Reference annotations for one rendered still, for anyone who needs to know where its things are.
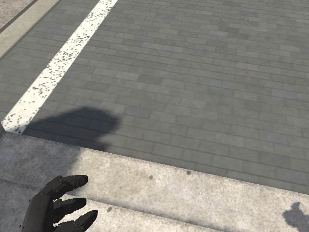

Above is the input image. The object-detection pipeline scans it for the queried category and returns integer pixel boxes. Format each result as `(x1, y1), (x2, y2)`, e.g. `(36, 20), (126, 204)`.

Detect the robot left hand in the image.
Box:
(19, 175), (98, 232)

